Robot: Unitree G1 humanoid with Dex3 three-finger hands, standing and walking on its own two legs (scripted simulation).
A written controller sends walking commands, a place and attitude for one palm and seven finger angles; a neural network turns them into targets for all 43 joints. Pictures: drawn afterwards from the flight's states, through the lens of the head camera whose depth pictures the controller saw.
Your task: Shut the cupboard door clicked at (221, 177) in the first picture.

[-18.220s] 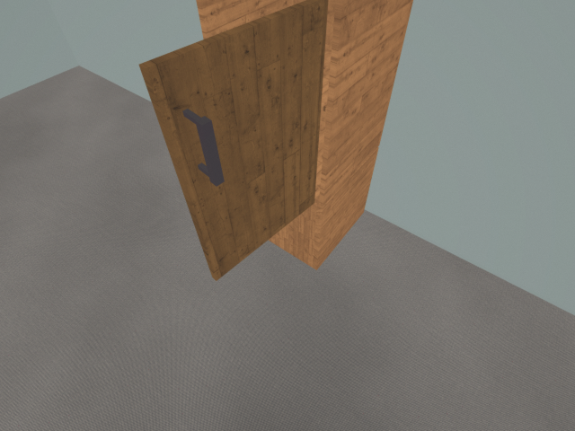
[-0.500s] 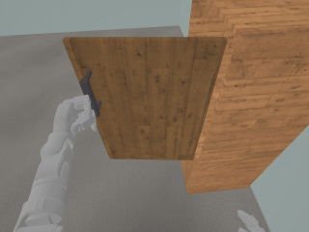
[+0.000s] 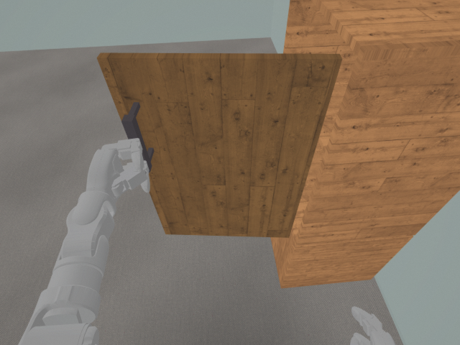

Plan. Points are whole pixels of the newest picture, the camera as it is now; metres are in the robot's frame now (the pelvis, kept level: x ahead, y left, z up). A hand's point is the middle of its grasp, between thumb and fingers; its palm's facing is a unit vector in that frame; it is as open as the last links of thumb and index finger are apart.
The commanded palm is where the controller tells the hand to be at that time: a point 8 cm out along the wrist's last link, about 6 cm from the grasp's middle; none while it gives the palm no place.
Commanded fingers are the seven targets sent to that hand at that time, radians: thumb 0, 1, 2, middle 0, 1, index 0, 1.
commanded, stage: push the door shut along its arc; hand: left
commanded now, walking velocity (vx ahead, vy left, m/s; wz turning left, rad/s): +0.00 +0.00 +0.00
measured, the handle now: (140, 138) +0.47 +0.19 +0.11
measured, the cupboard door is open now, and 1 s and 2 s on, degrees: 83 67 53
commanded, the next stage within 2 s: pull the fist back off the door in 1.72 s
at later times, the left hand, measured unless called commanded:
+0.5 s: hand (152, 147) +0.44 +0.16 +0.12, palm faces -0.15 -0.99 -0.04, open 3.2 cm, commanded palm +0.44 +0.20 +0.11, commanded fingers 0.00 0.90 0.90 -1.30 -1.50 -1.30 -1.50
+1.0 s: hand (180, 126) +0.50 +0.12 +0.12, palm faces -0.31 -0.95 -0.02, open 3.1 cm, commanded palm +0.50 +0.17 +0.11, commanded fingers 0.00 0.90 0.90 -1.30 -1.50 -1.30 -1.50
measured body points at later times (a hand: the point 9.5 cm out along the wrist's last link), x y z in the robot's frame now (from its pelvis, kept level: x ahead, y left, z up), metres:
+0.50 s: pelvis -0.01 +0.01 -0.01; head +0.04 +0.00 +0.44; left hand +0.44 +0.22 +0.12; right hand +0.05 -0.27 -0.13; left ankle +0.01 +0.12 -0.72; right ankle -0.02 -0.11 -0.72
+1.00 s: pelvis -0.01 +0.02 -0.02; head +0.08 +0.01 +0.42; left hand +0.51 +0.17 +0.12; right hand -0.03 -0.26 -0.13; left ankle +0.01 +0.12 -0.72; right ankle -0.02 -0.11 -0.72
